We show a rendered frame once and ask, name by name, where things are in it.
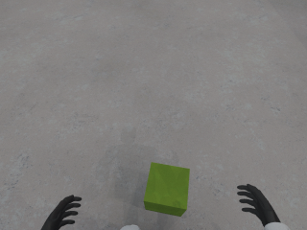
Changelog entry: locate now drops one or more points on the carton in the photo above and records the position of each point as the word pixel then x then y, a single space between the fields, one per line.
pixel 167 189

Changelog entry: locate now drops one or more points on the robot right hand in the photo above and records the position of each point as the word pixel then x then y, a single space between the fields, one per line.
pixel 263 210

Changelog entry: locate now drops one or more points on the robot left hand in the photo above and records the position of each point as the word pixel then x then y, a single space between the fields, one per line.
pixel 55 220

